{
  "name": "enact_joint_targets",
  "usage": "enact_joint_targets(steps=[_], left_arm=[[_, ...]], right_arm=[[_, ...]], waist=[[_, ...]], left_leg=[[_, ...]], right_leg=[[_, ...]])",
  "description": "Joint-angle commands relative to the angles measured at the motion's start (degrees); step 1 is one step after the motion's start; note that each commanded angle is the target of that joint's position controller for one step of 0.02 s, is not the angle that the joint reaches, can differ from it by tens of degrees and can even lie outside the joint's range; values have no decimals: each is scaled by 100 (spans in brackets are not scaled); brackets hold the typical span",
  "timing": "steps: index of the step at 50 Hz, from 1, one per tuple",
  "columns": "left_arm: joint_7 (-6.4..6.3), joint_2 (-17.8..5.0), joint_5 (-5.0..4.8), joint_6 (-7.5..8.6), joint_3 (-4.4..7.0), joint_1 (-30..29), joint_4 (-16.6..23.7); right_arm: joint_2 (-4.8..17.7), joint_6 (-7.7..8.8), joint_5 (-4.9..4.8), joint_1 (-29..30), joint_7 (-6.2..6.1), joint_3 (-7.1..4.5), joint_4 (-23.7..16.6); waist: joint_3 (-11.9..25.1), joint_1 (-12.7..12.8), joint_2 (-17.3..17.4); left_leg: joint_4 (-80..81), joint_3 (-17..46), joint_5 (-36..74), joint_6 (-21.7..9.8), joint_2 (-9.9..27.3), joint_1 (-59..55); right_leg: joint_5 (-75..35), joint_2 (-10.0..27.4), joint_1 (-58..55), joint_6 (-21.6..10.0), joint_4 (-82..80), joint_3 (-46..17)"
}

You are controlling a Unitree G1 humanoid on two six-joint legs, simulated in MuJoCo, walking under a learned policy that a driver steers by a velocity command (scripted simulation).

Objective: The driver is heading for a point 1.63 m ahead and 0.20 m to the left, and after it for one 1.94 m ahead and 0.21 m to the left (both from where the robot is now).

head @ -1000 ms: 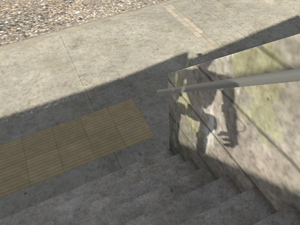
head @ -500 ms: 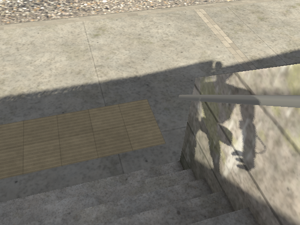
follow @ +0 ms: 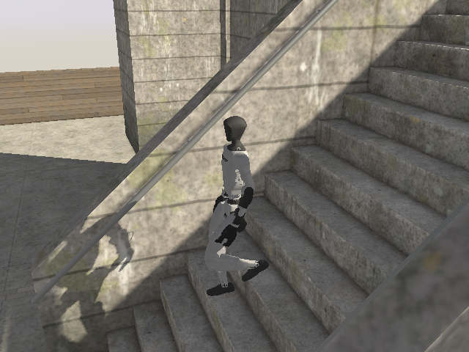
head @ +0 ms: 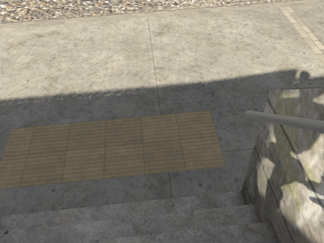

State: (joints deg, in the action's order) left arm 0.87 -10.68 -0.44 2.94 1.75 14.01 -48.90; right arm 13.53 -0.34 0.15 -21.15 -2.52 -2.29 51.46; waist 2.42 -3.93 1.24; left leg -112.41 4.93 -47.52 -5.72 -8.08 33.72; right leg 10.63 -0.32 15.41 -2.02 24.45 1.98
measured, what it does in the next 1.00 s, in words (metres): goes down, turning left: left foot 0.20 m lower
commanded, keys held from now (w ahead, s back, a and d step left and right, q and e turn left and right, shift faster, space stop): q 0.42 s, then no key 0.58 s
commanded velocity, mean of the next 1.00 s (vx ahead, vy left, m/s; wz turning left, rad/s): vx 0.05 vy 0.00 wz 0.37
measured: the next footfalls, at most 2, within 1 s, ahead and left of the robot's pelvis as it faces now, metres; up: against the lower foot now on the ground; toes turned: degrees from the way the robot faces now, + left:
left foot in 0.66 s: +0.28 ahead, +0.35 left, -0.20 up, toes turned +21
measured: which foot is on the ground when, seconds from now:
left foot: up 0.00-0.64, down 0.66-1.00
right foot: down 0.00-0.66, up 0.68-1.00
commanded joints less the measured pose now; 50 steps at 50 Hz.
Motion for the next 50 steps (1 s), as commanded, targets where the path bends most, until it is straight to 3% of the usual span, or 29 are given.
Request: enact_joint_targets(steps=[1, 2, 4, 5, 7, 9, 11, 13, 19, 23, 25, 26, 28, 30, 31, 32, 33, 34, 35, 36, 37, 38, 39, 40, 41, 42, 43, 44, 50], left_arm=[[-145, -1331, 10, 12, 260, 1412, 92], [-122, -814, 115, 11, 63, 1459, 34], [-119, -735, 107, 25, -41, 1462, 38], [-233, -487, -17, 20, -171, 1142, 168], [-271, -529, 23, -21, -244, 813, 331], [-271, -958, 89, -32, -146, 929, 409], [-307, -938, 35, -75, -121, 1298, 347], [-373, -1017, 124, -127, -71, 1843, 235], [-406, -1179, 287, -158, 90, 2120, 182], [-394, -1124, 309, -120, 78, 1986, 134], [-445, -1010, 156, -65, 40, 1231, 302], [-413, -1164, 172, -98, 86, 921, 425], [-386, -1160, 216, -204, 137, 1447, 227], [-366, -1134, 282, -360, 180, 1871, -82], [-343, -1202, 275, -391, 215, 1710, -150], [-361, -1305, 211, -452, 273, 1689, -248], [-389, -1168, 180, -437, 306, 1904, -381], [-361, -874, 66, -445, 348, 1684, -308], [-292, -532, -142, -408, 254, 2231, 302], [-295, -579, 180, -403, 133, 1568, 272], [-237, -897, 269, -483, 211, 1443, -202], [-238, -679, 242, -550, 213, 1719, -508], [-268, -625, 243, -673, 183, 1393, -364], [-282, -266, 351, -752, 62, 1023, 272], [-423, -621, 472, -726, 79, 97, 575], [-473, -771, 389, -674, 96, -202, 673], [-410, -835, 234, -661, 87, -260, 669], [-320, -749, 231, -670, 80, -220, 598], [-59, -472, 159, -893, -12, -554, 774]], right_arm=[[303, -125, 167, 497, 79, -35, -779], [479, -235, 285, 1174, 37, -118, -892], [140, -363, 284, 1137, 0, -93, -893], [-123, -447, 190, 1378, 93, 24, -1158], [-272, -476, 165, 1308, 198, 88, -1195], [-137, -539, 200, 1313, 161, 30, -1128], [66, -568, 283, 2006, 135, -62, -1425], [85, -542, 353, 2683, 159, -112, -1701], [201, -438, 222, 3465, 205, -245, -2090], [147, -212, 39, 3632, 309, -262, -2064], [99, -90, -83, 3275, 467, -218, -1785], [5, -84, -246, 3240, 562, -144, -1665], [-19, -39, -391, 3210, 647, -95, -1305], [129, 27, -239, 2484, 598, -120, -824], [340, 57, -183, 1444, 525, -201, -405], [491, 82, 9, 85, 469, -296, 143], [719, 139, 236, -710, 500, -349, 578], [1163, 185, 209, -1250, 583, -280, 666], [2275, 84, -271, -911, 598, -559, 518], [1812, 29, -382, -304, 431, -497, 168], [786, -31, -124, 676, 420, -134, -183], [513, -20, 37, 540, 433, 36, -177], [465, 18, -13, 167, 399, 137, -144], [1308, -35, 45, 228, 118, -34, -249], [1050, -21, 17, 388, 62, 42, -89], [781, 3, -22, 564, 64, 175, -94], [466, 2, 82, 613, 7, 340, -207], [376, 54, 98, 571, -92, 425, -249], [439, -5, -30, 164, -161, 580, -386]], waist=[[750, 541, -1405], [-38, 589, -458], [-195, 349, -732], [-389, 88, -613], [-242, -86, -861], [5, -36, -899], [-314, 310, -869], [-533, 738, -838], [-905, 1046, -721], [-983, 1052, -405], [-923, 655, 100], [-1109, 679, 243], [-1092, 1154, -61], [-1097, 1259, -305], [-819, 788, -182], [-301, 146, -136], [-44, -110, 588], [-181, -139, 1281], [1315, 541, 2272], [1226, 247, 1907], [230, 373, 1100], [271, 500, 808], [-44, 510, 803], [728, 418, 1952], [143, 334, 1408], [-114, 386, 1208], [-246, 490, 622], [-273, 567, 455], [-355, 469, 439]], left_leg=[[-925, -16, 1253, 334, 539, 3200], [-67, 376, 2497, 388, 512, 3401], [-104, 112, 3015, 447, 305, 3290], [1182, 105, 4004, 669, 258, 2783], [1951, -291, 5005, 750, 250, 1968], [1751, -287, 5438, 677, 315, 2017], [2289, -64, 5581, 605, 335, 3010], [2636, 187, 5254, 615, 448, 3746], [3117, 603, 4995, 713, 903, 4118], [4250, 658, 5851, 604, 1239, 3210], [5954, 344, 7893, 603, 1406, 1180], [7027, -67, 8042, 634, 1352, 237], [8190, -386, 8261, 750, 1335, -603], [9090, -337, 7975, 751, 1442, -1187], [9654, -402, 8170, 716, 1413, -1978], [9782, -506, 8081, 673, 1305, -3385], [9424, -242, 7521, 752, 1367, -4555], [7477, 352, 10163, 902, 1851, -5095], [7718, 1801, 8854, 239, 3073, -6060], [8857, 2217, 4199, 167, 2900, -4558], [8840, 771, 2732, 494, 1866, -3316], [8324, 363, 3109, 600, 1767, -2670], [8261, 714, 3636, 451, 1963, -2034], [9681, 2831, 536, -735, 3158, -1311], [9903, 3361, 418, -951, 3217, -855], [9620, 3179, 909, -969, 3051, -763], [9497, 2754, 1026, -945, 2900, -622], [9433, 2621, 1268, -995, 2892, -542], [9450, 1849, 826, -776, 2280, -606]], right_leg=[[-4825, 2985, -2419, -1891, 705, -2215], [-3877, 2252, -1314, -1361, 709, -1330], [-4287, 2042, -312, -1023, 995, -1060], [-3361, 1946, 753, -883, 783, -713], [-2762, 1681, 1365, -590, 748, -438], [-2584, 1815, 856, -556, 880, -612], [-1119, 1681, -16, -531, 1079, -680], [-279, 1900, -750, -722, 1102, -1064], [-15, 2476, -1213, -966, 1149, -1331], [874, 2569, -639, -671, 1324, -1094], [2975, 2366, 559, -299, 1455, -592], [3314, 2205, 1208, -194, 1330, -154], [3098, 2047, 827, -250, 1678, 167], [2194, 1776, 273, -314, 2768, 437], [1940, 1559, 212, -299, 3714, 566], [1855, 1192, 420, -343, 5256, 844], [3908, 733, 1346, -340, 7103, 796], [5343, 349, 3204, -115, 9540, 534], [4479, -13, 4648, -133, 9547, -16], [3122, 160, 4367, -169, 8922, -269], [2168, 103, 3796, -198, 8601, -81], [2348, -219, 3433, -203, 9251, 87], [2571, -186, 3737, -306, 9859, 171], [1770, -240, 3800, 30, 9687, -77], [1139, -144, 4328, 269, 9562, -798], [1100, -336, 4590, 378, 9463, -1101], [833, -443, 4637, 527, 8804, -1248], [676, -551, 4524, 616, 8664, -1361], [697, -899, 4279, 930, 8574, -1167]])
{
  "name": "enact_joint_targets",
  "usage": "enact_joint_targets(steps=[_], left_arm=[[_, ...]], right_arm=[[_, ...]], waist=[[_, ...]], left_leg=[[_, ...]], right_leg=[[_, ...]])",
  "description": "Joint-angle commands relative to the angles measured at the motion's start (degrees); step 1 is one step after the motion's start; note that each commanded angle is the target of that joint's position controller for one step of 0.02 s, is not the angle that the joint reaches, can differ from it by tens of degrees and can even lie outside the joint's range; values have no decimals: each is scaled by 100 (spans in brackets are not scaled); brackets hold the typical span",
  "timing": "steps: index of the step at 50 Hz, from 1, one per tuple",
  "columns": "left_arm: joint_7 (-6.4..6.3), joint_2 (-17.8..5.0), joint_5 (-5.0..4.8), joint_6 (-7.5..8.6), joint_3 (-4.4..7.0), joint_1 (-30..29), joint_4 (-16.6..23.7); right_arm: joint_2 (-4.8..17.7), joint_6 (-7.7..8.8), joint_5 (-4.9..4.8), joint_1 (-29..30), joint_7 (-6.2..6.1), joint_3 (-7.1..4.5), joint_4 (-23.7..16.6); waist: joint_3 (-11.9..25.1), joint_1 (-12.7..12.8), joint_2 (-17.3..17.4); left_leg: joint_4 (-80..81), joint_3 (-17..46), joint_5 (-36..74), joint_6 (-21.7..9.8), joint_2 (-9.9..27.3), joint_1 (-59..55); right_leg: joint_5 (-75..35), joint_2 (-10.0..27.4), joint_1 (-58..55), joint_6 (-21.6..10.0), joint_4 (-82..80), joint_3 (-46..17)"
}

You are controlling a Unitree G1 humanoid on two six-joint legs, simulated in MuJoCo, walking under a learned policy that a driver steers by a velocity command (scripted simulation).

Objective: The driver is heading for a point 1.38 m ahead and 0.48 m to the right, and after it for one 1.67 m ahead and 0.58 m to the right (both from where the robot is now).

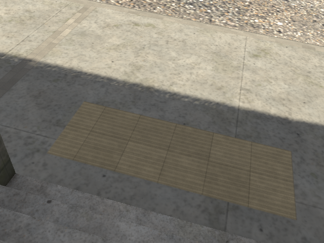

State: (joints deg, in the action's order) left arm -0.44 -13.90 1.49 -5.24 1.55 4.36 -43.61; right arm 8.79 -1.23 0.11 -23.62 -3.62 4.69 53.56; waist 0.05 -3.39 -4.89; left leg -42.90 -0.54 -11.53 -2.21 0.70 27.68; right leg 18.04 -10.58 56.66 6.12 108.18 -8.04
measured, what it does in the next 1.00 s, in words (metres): walks ahead: right foot, then left foot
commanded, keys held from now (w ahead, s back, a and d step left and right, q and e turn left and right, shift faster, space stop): no key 1.00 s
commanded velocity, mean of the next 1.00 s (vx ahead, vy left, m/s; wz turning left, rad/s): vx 0.00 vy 0.00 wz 0.01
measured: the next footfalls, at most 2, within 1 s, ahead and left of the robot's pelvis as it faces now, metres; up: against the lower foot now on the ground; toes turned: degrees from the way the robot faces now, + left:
right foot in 0.20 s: +0.13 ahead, -0.13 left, +0.00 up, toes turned +5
left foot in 0.72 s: +0.17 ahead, +0.10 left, +0.00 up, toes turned +1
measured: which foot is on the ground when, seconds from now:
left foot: down 0.00-0.20, up 0.22-0.70, down 0.72-1.00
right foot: up 0.00-0.18, down 0.20-1.00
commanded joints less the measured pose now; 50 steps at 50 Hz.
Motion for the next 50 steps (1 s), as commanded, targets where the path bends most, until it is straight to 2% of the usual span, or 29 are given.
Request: enact_joint_targets(steps=[1, 4, 6, 7, 8, 9, 10, 11, 12, 13, 14, 16, 18, 21, 25, 28, 30, 31, 32, 33, 34, 35, 36, 37, 38, 40, 44, 47, 50], left_arm=[[93, -176, -41, -97, 2, 296, 295], [198, -257, -59, -125, -52, 122, 422], [313, -409, -153, -117, -57, 572, 314], [364, -524, -143, -116, -31, 1296, 48], [392, -625, -262, -108, 0, 2352, -139], [375, -509, -389, -75, -36, 2808, -233], [268, -136, -333, -25, -138, 3278, -534], [230, 231, -270, 93, -307, 3949, -768], [173, -97, -281, 196, -302, 5081, -1062], [-30, -630, -246, 304, -196, 4112, -795], [-165, -819, -101, 399, -125, 3189, -632], [-153, -828, 108, 603, -98, 1743, -455], [-63, -442, 87, 659, -206, 1214, -399], [-1, -193, -196, 650, -305, 2017, -515], [-131, -433, -173, 761, -196, 3217, -881], [-267, -386, -89, 737, -178, 3301, -921], [-343, -296, -71, 601, -146, 2977, -845], [-348, -347, -101, 501, -101, 2750, -762], [-304, -637, -87, 441, -10, 2734, -783], [-221, -835, -130, 494, 48, 2522, -850], [-183, -707, -114, 461, 3, 1981, -681], [-106, -643, -89, 437, 20, 2095, -710], [-20, -537, -37, 423, 36, 2722, -822], [61, -325, 106, 447, 42, 3342, -876], [31, -163, -266, 337, 77, 3218, -813], [54, -533, -244, 178, 227, 2354, -840], [255, 98, -180, 193, 11, 2087, -1038], [150, -5, -64, 156, -71, 2022, -1204], [56, -69, -100, 220, -121, 2004, -1350]], right_arm=[[911, 74, -23, 409, -59, -119, -655], [1005, 4, 4, 599, -135, -198, -831], [1406, -105, -32, 837, -94, -431, -975], [1727, -123, -32, 930, -29, -586, -980], [1902, -180, 23, 1408, -40, -700, -1074], [1782, -324, 64, 1252, -67, -775, -1061], [1241, -402, 157, 1032, -26, -728, -866], [959, -390, 133, 1689, 108, -737, -991], [917, -244, 101, 2342, 223, -808, -1141], [716, 0, 8, 1961, 223, -876, -1400], [801, 113, 31, 1878, 218, -920, -1200], [804, 84, 129, 1869, 226, -943, -955], [643, -65, 207, 1389, 350, -883, -709], [423, -325, 210, 1996, 387, -691, -1004], [417, -399, 320, 2478, 274, -612, -1357], [402, -312, 275, 2648, 277, -539, -1467], [303, -261, 190, 2790, 427, -422, -1545], [208, -237, 31, 2809, 523, -365, -1541], [209, -226, -105, 2550, 582, -389, -1436], [323, -241, -78, 1776, 593, -440, -1100], [479, -257, -139, 1011, 561, -478, -826], [599, -240, -86, 593, 512, -534, -533], [520, -100, -70, 816, 411, -492, -586], [699, 62, 24, 270, 396, -436, -523], [715, 42, 6, 318, 318, -372, -353], [344, 80, -93, 869, 346, -237, -571], [628, 80, -15, 1140, 257, -267, -478], [538, 95, -83, 1055, 226, -215, -415], [747, 106, -118, 638, 243, -227, -198]], waist=[[-196, 365, 1086], [-261, 370, 1347], [-25, 477, 1687], [189, 696, 1929], [9, 1355, 2204], [-404, 1497, 1705], [-871, 1470, 425], [-1276, 1839, -152], [-1592, 2331, -506], [-1611, 1567, -823], [-1538, 1070, -614], [-960, 405, -834], [-371, -124, -744], [-473, 326, 229], [-386, 807, -113], [-175, 909, -236], [-260, 938, -216], [-318, 1038, -401], [-334, 1000, -731], [-144, 623, -1124], [-412, 124, -911], [-618, 10, -334], [-891, 302, 428], [-729, 591, 1080], [-350, 545, 1924], [-599, 428, 1405], [-222, 666, 1521], [-131, 629, 1139], [176, 514, 844]], left_leg=[[2574, 2304, -2812, -1083, 1354, -42], [2950, 1859, -3025, -802, 1093, -136], [3528, 1496, -3545, -676, 1031, 710], [3753, 1146, -3720, -618, 982, 1770], [3419, 910, -4251, -547, 870, 2120], [2396, 786, -4636, -581, 708, 1536], [562, 449, -3603, -653, 223, 1590], [-915, 612, -3363, -507, -357, 3468], [-2194, 1256, -4213, -225, -1181, 4849], [-1742, 2381, -3525, -51, -1635, 5212], [-1686, 2443, -2231, 93, -1387, 4715], [-3797, 1768, -685, 404, -1501, 3415], [-6015, 1328, -190, 619, -1615, 2446], [-6695, 1094, -808, 712, -1512, 3648], [-6832, 838, -956, 666, -1307, 4153], [-5331, 858, -598, 560, -734, 3854], [-2525, 435, 77, 542, -57, 2548], [-995, 286, 380, 427, 74, 967], [-541, 128, -112, 279, -41, -539], [-1401, 121, 480, 199, -74, -2082], [-135, 332, 332, 92, 37, -2371], [623, -45, 213, 149, -192, -2647], [2016, 93, -518, 252, -13, -2489], [1170, 1298, 2253, 119, 1102, -3224], [1894, 2668, 2210, -261, 1533, -2705], [2569, 2940, 739, -306, 1321, -1967], [2775, 1243, -231, -64, 470, -795], [2659, 1066, 1141, -130, 521, -959], [2283, 898, 2562, -191, 511, -1518]], right_leg=[[-35, 190, 33, 119, -112, -85], [-307, 786, -1186, -10, -2865, 260], [188, 967, -3785, -460, -5232, 679], [64, 574, -5644, -636, -4645, 1418], [307, 654, -6326, -873, -5274, 1489], [1231, 1052, -6007, -1151, -7328, 945], [1738, 953, -5805, -1085, -7895, 1023], [2116, 1159, -6283, -980, -7600, -62], [3152, 1796, -5939, -1035, -7805, -2409], [4404, 2538, -5479, -1058, -9812, -4950], [4380, 2803, -5080, -1021, -10032, -4949], [2462, 2282, -3531, -1122, -9350, -3297], [1056, 1918, -2383, -1262, -8976, -2148], [979, 1741, -3371, -1414, -8343, -1677], [-348, 1816, -4523, -1796, -7975, -1583], [-649, 1936, -5085, -1926, -7866, -1509], [318, 1843, -4705, -1817, -8425, -1291], [830, 1842, -3870, -1872, -8962, -1145], [985, 1886, -3092, -1893, -9292, -1090], [-36, 2120, -2299, -1784, -9299, -1008], [-309, 1992, -2394, -1637, -8813, -739], [-511, 1795, -2564, -1540, -8288, -520], [-508, 1602, -3089, -1470, -7828, -389], [613, 1607, -2667, -1273, -7210, -400], [1274, 1057, -2705, -893, -7236, -224], [876, 1146, -3099, -665, -7247, 66], [-372, 986, -5028, -740, -7426, 340], [-601, 1092, -5145, -687, -7568, 375], [-758, 1187, -5215, -634, -7719, 378]])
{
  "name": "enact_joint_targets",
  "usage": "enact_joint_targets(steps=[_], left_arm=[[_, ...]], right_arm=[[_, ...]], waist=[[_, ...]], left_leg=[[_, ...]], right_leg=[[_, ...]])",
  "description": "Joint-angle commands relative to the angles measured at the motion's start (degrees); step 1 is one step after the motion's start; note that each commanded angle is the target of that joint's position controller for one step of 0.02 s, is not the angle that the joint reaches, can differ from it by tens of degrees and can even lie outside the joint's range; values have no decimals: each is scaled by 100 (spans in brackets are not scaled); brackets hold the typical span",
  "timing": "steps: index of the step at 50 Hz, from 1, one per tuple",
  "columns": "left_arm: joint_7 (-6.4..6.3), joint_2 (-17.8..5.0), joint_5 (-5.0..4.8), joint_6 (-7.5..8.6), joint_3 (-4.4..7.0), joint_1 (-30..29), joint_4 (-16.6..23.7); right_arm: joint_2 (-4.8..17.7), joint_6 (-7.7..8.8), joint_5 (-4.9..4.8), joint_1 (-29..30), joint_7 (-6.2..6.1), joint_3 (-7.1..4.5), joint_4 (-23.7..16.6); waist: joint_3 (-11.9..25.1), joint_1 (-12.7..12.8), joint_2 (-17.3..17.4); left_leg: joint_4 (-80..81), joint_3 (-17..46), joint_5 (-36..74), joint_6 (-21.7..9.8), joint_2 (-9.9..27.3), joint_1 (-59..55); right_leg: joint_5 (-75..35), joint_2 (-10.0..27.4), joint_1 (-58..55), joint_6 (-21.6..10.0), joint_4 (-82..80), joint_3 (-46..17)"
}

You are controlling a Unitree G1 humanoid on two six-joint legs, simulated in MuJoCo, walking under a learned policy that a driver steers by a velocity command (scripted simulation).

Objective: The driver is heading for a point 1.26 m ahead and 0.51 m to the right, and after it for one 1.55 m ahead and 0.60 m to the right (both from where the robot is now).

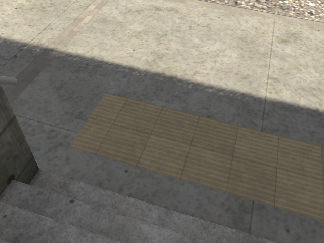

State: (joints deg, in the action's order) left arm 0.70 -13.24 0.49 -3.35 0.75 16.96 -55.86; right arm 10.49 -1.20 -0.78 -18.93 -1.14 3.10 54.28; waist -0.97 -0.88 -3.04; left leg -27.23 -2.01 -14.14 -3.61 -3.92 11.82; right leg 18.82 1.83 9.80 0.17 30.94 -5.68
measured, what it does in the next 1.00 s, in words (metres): goes down, turning right: right foot 0.20 m lower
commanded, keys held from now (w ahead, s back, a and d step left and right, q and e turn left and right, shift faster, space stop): no key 0.12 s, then w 0.22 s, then w+e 0.22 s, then e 0.44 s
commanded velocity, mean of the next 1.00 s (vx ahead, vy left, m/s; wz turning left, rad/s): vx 0.20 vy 0.00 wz -0.26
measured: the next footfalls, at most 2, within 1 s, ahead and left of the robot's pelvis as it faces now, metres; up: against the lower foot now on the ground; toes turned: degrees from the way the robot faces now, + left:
right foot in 0.82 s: +0.23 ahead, -0.11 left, -0.20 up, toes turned -21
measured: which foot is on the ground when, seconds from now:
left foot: down 0.00-0.82, up 0.84-1.00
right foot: down 0.00-0.48, up 0.50-0.80, down 0.82-1.00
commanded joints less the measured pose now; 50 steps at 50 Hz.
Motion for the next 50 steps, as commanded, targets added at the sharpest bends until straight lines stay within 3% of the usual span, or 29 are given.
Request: enact_joint_targets(steps=[1, 6, 13, 15, 18, 22, 24, 25, 26, 28, 30, 31, 32, 33, 34, 36, 37, 38, 39, 40, 41, 42, 43, 44, 45, 46, 47, 48, 50], left_arm=[[-70, -135, -17, 53, -58, 724, -161], [-121, -193, -67, 165, -99, 564, -258], [-100, -87, 67, 208, -27, 751, -323], [-128, -189, 53, 245, 33, 930, -345], [-185, -663, 4, 309, 238, 1239, -336], [-245, -465, 31, 319, 322, 969, -136], [-296, -276, -26, 320, 339, 764, 3], [-331, -330, -9, 338, 389, 444, 160], [-343, -456, 75, 334, 438, 21, 316], [-281, -332, 124, 323, 455, 261, 94], [-214, -231, 172, 273, 457, 439, -11], [-174, -299, 209, 349, 531, 55, 165], [-117, -209, 187, 365, 513, 83, 194], [36, -84, 240, 410, 439, 76, 291], [164, 196, 191, 432, 318, 187, 314], [242, 429, 13, 352, 137, -64, 456], [171, 246, -10, 264, 141, -147, 520], [78, 34, 25, 230, 195, 260, 488], [-32, -232, 98, 193, 265, 1052, 267], [-29, -610, 59, 163, 405, 1494, 168], [24, -754, 155, 237, 457, 1841, -5], [116, -1256, 69, 319, 412, 1813, 59], [151, -1306, -132, 358, 396, 1598, 152], [178, -1218, -158, 361, 397, 1326, 331], [128, -1191, -104, 354, 369, 953, 472], [43, -1170, -110, 379, 358, 793, 524], [-95, -1192, 32, 391, 283, 746, 477], [-76, -626, 5, 367, 112, 559, 517], [-262, -311, -90, 349, -118, 368, 688]], right_arm=[[624, 92, -31, 117, 2, -76, -216], [647, 63, 2, 157, -8, -135, 65], [901, -94, 74, 533, 110, -417, 7], [750, -59, 36, 690, 124, -441, -76], [603, 101, 217, 899, 119, -434, -234], [727, 302, 186, 105, 128, -531, 99], [1144, 347, 149, -802, 117, -679, 384], [1447, 331, 177, -1561, 98, -764, 629], [1450, 338, 171, -1786, 68, -772, 692], [1151, 358, 347, -1483, 36, -705, 611], [1065, 403, 295, -1073, -16, -673, 492], [674, 562, 248, -724, -80, -544, 464], [487, 612, 192, -656, -103, -448, 463], [335, 651, 98, -271, -123, -408, 280], [397, 705, -7, 230, -172, -412, 210], [761, 680, 60, 152, -192, -516, 204], [826, 593, 74, 37, -210, -557, 262], [830, 517, 159, -177, -161, -550, 339], [886, 432, 193, -189, -135, -535, 368], [1046, 276, 208, -118, -174, -608, 296], [701, 146, 342, -281, -225, -558, 382], [350, 120, 219, -491, -214, -487, -115], [423, 73, 250, -762, -218, -443, -479], [758, -12, 328, -259, -272, -496, -518], [787, -52, 366, -310, -311, -491, -471], [693, -114, 458, -317, -320, -471, -455], [549, -169, 510, -179, -354, -423, -595], [824, -235, 472, 379, -358, -504, -567], [394, -367, 339, 1045, -268, -359, -994]], waist=[[300, 236, 624], [2, 158, 323], [-500, 198, 353], [-668, 240, -25], [-899, 352, -864], [-513, -53, -104], [-178, -495, 868], [4, -773, 1363], [-379, -802, 873], [-441, -556, 451], [-509, -230, 710], [-605, -102, 608], [-359, -7, 939], [-355, 225, 446], [-149, 579, 486], [-320, 410, 693], [-461, 279, 822], [-121, 356, 854], [235, 708, 853], [268, 1030, 894], [86, 1166, 157], [83, 566, -783], [504, 151, -577], [422, 329, 95], [548, 135, 209], [650, -34, -7], [964, -95, -151], [253, -127, 477], [31, -180, 425]], left_leg=[[657, 991, 2930, -55, 954, -15], [484, 712, 2830, -10, 814, -306], [571, 714, -1977, -363, 508, 605], [119, 377, -1882, -330, 291, 1003], [-1090, -190, -1056, -113, 104, 1663], [-763, -186, -345, 16, 164, -71], [-592, 744, 1287, -385, 890, -1571], [-242, 1782, 1869, -789, 1787, -2270], [-172, 2211, 2221, -1041, 2372, -2273], [-452, 1835, 2165, -1000, 2450, -1696], [-736, 1287, 2886, -891, 2288, -751], [-1385, 866, 1699, -564, 1972, -355], [-1702, 526, 1255, -371, 1740, -99], [-1952, -334, 779, -178, 1319, 1417], [-2261, -857, -218, 107, 1075, 2808], [-2511, -872, -617, 64, 1184, 3180], [-2920, -794, 93, 10, 1261, 2634], [-3852, -835, 788, -51, 1261, 2334], [-5131, -854, 1840, -114, 1233, 1887], [-6172, -588, 2103, -202, 1203, 1248], [-8499, -506, -1124, -300, 638, 2056], [-9878, -618, -4003, -95, 131, 4317], [-9415, -145, -3498, -65, 414, 5078], [-9556, 5, -2715, -43, 414, 5412], [-9131, 274, -2005, 8, 578, 5205], [-9264, 287, -1785, 143, 540, 5328], [-8167, 701, -717, 465, 522, 5269], [-8046, 618, -291, 550, 550, 5059], [-6896, 437, 741, 899, 413, 4840]], right_leg=[[-883, -12, -518, -24, -56, 133], [-1231, 296, -124, 93, -548, -33], [955, -261, 452, -448, -187, 374], [1375, -18, 406, -633, -557, -112], [1057, 860, 43, -1076, -1133, -1740], [-760, 303, 766, -912, 67, -1018], [-208, -419, 2083, -571, 1780, -71], [1654, -626, 3240, -507, 2883, 287], [1876, -310, 4170, -515, 3425, 182], [841, 89, 4007, -644, 3454, -184], [153, -15, 3461, -623, 3755, 261], [-1541, 61, 3541, -622, 2980, -329], [-2256, -115, 3236, -615, 2617, -5], [-4053, -436, 1880, -485, 1587, 553], [-5686, -616, 84, -388, 1137, 930], [-5627, -826, -695, -158, 800, 1199], [-5388, -705, -359, -160, 242, 1212], [-5446, -865, -773, -256, 380, 1590], [-5199, -796, -1134, -480, 17, 1529], [-4364, -180, -1054, -665, -1707, 646], [-4705, 431, -1916, -1045, -2360, -108], [-9617, 1053, -2959, -824, 713, -233], [-10790, 1695, -3100, -1037, 1021, -1229], [-9156, 1646, -2508, -1473, 572, -1376], [-7395, 1620, -1698, -1796, 507, -1545], [-7300, 1749, -1299, -2134, 621, -1898], [-4106, 1857, -538, -2293, 49, -2437], [-4389, 1305, 331, -1855, 236, -2007], [-3912, 967, 1416, -1423, 366, -2012]])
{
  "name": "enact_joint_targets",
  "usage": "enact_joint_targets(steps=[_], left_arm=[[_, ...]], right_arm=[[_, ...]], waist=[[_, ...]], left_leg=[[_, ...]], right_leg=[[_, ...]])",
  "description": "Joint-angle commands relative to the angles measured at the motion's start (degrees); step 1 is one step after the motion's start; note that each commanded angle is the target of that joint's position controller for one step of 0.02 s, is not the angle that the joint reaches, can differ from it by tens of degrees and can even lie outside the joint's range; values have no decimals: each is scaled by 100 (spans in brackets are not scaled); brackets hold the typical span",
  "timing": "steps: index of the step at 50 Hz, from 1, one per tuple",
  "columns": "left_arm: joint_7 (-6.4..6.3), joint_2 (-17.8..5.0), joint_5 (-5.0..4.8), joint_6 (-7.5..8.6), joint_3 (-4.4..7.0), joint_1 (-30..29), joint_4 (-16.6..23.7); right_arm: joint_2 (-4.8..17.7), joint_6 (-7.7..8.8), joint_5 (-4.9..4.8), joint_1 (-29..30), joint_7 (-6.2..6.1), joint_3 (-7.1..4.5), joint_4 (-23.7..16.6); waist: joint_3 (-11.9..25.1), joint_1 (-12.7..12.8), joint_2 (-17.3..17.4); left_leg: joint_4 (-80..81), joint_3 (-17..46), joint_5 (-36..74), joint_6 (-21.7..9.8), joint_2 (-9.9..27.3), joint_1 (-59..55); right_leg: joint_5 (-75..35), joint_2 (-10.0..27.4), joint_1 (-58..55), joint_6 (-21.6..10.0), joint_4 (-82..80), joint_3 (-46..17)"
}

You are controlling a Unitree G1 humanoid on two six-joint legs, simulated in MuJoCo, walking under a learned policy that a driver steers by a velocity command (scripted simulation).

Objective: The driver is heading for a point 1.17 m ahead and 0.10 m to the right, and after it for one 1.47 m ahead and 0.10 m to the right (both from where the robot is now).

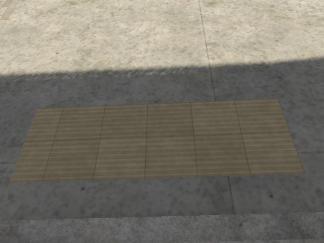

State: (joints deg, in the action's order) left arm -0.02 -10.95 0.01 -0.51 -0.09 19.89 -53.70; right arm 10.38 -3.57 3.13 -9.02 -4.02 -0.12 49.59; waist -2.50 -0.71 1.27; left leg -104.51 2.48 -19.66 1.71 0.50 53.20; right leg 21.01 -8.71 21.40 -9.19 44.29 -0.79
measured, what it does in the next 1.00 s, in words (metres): steps to the left: left foot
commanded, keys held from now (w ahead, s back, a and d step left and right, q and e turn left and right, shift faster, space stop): e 0.32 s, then no key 0.58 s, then w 0.10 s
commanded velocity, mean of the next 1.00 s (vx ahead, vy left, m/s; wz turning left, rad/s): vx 0.03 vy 0.00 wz -0.32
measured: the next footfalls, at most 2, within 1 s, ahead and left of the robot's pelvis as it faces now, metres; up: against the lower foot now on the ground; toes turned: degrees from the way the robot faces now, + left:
left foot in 0.60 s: +0.08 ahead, +0.19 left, +0.00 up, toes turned -19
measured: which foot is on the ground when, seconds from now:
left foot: up 0.00-0.58, down 0.60-1.00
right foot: down 0.00-1.00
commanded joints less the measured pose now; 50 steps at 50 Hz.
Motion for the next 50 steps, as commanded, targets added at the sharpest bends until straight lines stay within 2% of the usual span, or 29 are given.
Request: enact_joint_targets(steps=[1, 2, 3, 6, 9, 13, 16, 18, 21, 22, 25, 26, 27, 28, 29, 30, 31, 32, 33, 34, 35, 36, 37, 39, 42, 45, 47, 48, 50], left_arm=[[-246, -520, -82, 16, -82, -17, 630], [-260, -607, -49, -24, -107, -11, 692], [-271, -740, -15, -40, -106, 27, 796], [-286, -660, -12, -122, -144, 8, 1089], [-331, -630, 16, -115, -128, 194, 1218], [-369, -626, 22, -126, -41, 223, 1425], [-333, -673, -5, -120, 21, -23, 1633], [-304, -630, -27, -109, 11, -143, 1716], [-207, -643, 22, -125, -17, -398, 1835], [-172, -649, 27, -111, -32, -503, 1857], [-84, -760, 28, -116, 18, -741, 1824], [-58, -852, 79, -240, 84, -700, 1819], [-21, -917, 181, -311, 109, -629, 1784], [-30, -881, 247, -353, 98, -770, 1802], [-41, -853, 231, -369, 104, -921, 1831], [-8, -677, 264, -321, 116, -393, 1722], [8, -440, 248, -209, 122, 36, 1784], [33, -902, 14, -117, 238, -908, 2046], [38, -934, -119, -95, 280, -1309, 2002], [92, -769, -116, -104, 239, -1419, 1927], [145, -554, -127, -146, 163, -1309, 1822], [209, -407, -104, -215, 105, -1193, 1732], [238, -363, -58, -230, 71, -1107, 1603], [210, -499, -36, -251, 62, -1065, 1466], [116, -564, -50, -242, 20, -1101, 1218], [80, -616, -44, -198, -20, -1098, 1024], [61, -568, -51, -191, -68, -1137, 897], [47, -605, -40, -187, -65, -1212, 868], [36, -651, -61, -154, -31, -1253, 811]], right_arm=[[275, -192, -22, 236, 69, -7, -638], [227, -222, -7, 136, 92, -9, -558], [292, -253, -12, 78, 93, -62, -551], [316, -277, -23, 747, 82, -77, -847], [294, -268, -5, 1095, 104, -76, -1055], [333, -158, 6, 1231, 171, -93, -1254], [435, -55, 17, 1197, 203, -124, -1338], [439, -39, -8, 1067, 220, -110, -1298], [501, -32, -59, 952, 278, -54, -1284], [592, -22, -86, 863, 294, -70, -1254], [675, 7, -157, 431, 356, -46, -1089], [599, -20, -307, 764, 354, 1, -1326], [561, -25, -384, 573, 361, 33, -1250], [531, -28, -419, 50, 342, 15, -1092], [527, -15, -374, -594, 315, -17, -894], [698, 17, -264, -542, 247, -83, -982], [1035, 76, -278, -1018, 303, -61, -1011], [1121, 171, -323, -1236, 336, -107, -864], [961, 250, -328, -1043, 336, -45, -833], [899, 270, -325, -707, 324, -5, -883], [899, 272, -311, -546, 332, 12, -882], [929, 270, -338, -650, 340, 11, -845], [939, 300, -356, -762, 367, 6, -811], [883, 319, -352, -821, 418, 19, -828], [767, 346, -308, -962, 449, 58, -773], [824, 360, -309, -1128, 483, 26, -670], [735, 358, -277, -1109, 501, 57, -611], [765, 350, -263, -1070, 502, 40, -595], [994, 299, -258, -1085, 510, -73, -553]], waist=[[218, -141, -131], [408, -98, -375], [465, -124, -575], [227, 106, -751], [127, 310, -787], [334, 370, -769], [574, 227, -652], [734, 190, -680], [775, 174, -753], [746, 131, -763], [659, 120, -942], [238, 241, -1110], [165, 399, -1241], [210, 183, -1135], [242, -86, -872], [288, 163, 50], [671, 440, 925], [354, -256, 1125], [112, -198, 733], [138, -101, 639], [219, 46, 663], [327, 102, 684], [445, 111, 609], [397, 102, 433], [335, 64, 82], [342, 15, -36], [365, -36, -73], [257, -66, -67], [115, -86, 127]], left_leg=[[1166, -37, 1609, 423, -99, 531], [950, 26, 1702, 457, -176, 560], [831, 25, 1703, 444, -233, 530], [913, 70, 1508, 449, -354, 998], [1026, 121, 1257, 490, -405, 1295], [1204, 203, 1042, 458, -468, 1170], [1716, 312, 1151, 347, -404, 552], [1978, 298, 1153, 288, -375, 77], [2555, 284, 896, 191, -306, -838], [2827, 238, 795, 170, -311, -1307], [3874, 23, 374, -18, -267, -2692], [5517, -301, -1334, -39, -432, -2797], [5927, -420, -1297, -59, -521, -3386], [6638, -384, -891, -132, -470, -4008], [7377, -421, -245, -205, -404, -4774], [8606, 544, -615, -351, 131, -5136], [7230, 1498, 2700, -583, 1336, -6375], [7883, 2547, 3533, -1207, 1610, -6189], [8098, 2505, 3319, -1156, 1534, -5836], [8088, 1982, 3299, -907, 1194, -5369], [7939, 1445, 3849, -694, 866, -4900], [7943, 1111, 3796, -564, 667, -4554], [7987, 1024, 3730, -493, 666, -4471], [8136, 950, 2987, -427, 655, -4413], [8215, 776, 2447, -392, 604, -4416], [8208, 706, 2339, -379, 614, -4507], [8425, 689, 1463, -369, 550, -4515], [8500, 694, 992, -389, 501, -4508], [8552, 796, 155, -548, 466, -4620]], right_leg=[[-3433, 1789, 404, -240, -975, -2607], [-3244, 1690, 230, -63, -954, -2824], [-3287, 1651, 182, 40, -954, -2899], [-2662, 1425, -219, 200, -1016, -3156], [-2315, 1328, -771, 79, -1035, -3436], [-3172, 1271, -1327, -154, -788, -3542], [-3627, 1279, -1285, -341, -671, -3611], [-3587, 1254, -1248, -374, -689, -3514], [-3617, 1235, -949, -406, -849, -3454], [-3872, 1248, -707, -406, -880, -3410], [-3914, 1125, -202, -386, -1088, -3069], [-3335, 816, -185, -280, -1422, -2701], [-2933, 794, -56, -270, -1690, -2865], [-2500, 768, 81, -252, -1656, -2988], [-2033, 690, 360, -144, -1488, -2952], [-338, 348, 309, 79, -700, -2662], [1493, 181, 1493, 448, 179, -1868], [1485, -1, 2303, 653, -779, -1481], [1048, 198, 1927, 734, -1017, -1442], [325, 327, 1032, 757, -1318, -1278], [-263, 328, 122, 745, -1473, -1186], [-676, 377, -634, 732, -1470, -1149], [-796, 440, -994, 733, -1552, -1121], [-971, 671, -1118, 744, -1771, -1249], [-1509, 943, -1322, 765, -2018, -1372], [-1814, 1041, -1351, 745, -2068, -1375], [-1553, 1037, -1386, 729, -2255, -1344], [-1394, 997, -1288, 709, -2274, -1302], [-861, 779, -865, 604, -2024, -1064]])
Over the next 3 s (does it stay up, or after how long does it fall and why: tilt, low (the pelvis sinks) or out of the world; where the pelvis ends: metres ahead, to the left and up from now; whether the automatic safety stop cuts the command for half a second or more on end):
stays up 0.81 -0.06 -0.63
